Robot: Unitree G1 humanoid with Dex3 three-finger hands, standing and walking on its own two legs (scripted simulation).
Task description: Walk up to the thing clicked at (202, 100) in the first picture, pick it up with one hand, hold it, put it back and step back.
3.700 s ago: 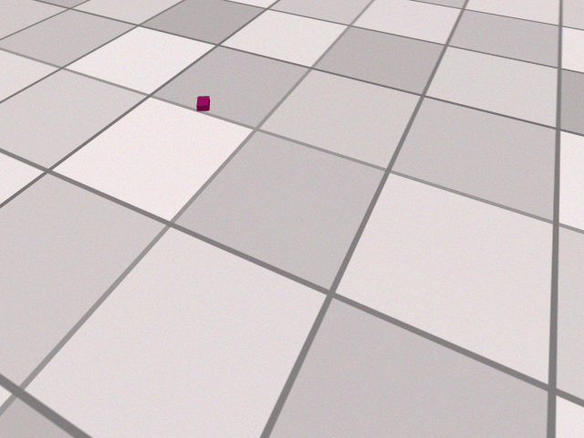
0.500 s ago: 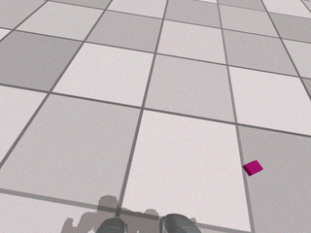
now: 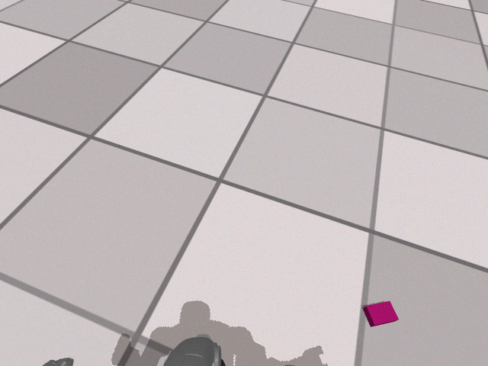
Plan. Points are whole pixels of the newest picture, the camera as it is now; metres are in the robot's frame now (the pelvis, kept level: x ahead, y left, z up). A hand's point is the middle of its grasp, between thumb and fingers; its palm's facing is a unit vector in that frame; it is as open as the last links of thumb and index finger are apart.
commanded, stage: walk up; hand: left
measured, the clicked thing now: (380, 313) +0.41 -0.56 -0.73
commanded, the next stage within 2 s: none
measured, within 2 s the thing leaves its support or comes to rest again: neither
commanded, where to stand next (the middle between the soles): +0.09 -0.85 m, yaw +10 degrees
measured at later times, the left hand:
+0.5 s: hand out of the picture +0.09 +0.04 -0.16, palm faces +0.00 -0.92 -0.38, open 7.4 cm
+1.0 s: hand out of the picture +0.12 -0.15 -0.17, palm faces -0.04 -0.93 -0.35, open 7.4 cm
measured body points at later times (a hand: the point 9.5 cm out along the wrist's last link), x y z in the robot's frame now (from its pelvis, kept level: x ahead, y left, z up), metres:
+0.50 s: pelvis +0.01 -0.25 -0.03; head +0.03 -0.23 +0.42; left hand +0.09 +0.09 -0.13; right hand +0.05 -0.65 -0.09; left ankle +0.06 -0.05 -0.67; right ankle +0.05 -0.39 -0.72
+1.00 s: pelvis +0.01 -0.45 -0.02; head +0.05 -0.40 +0.42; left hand +0.12 -0.10 -0.14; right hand +0.05 -0.83 -0.06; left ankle +0.05 -0.25 -0.71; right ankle +0.07 -0.65 -0.68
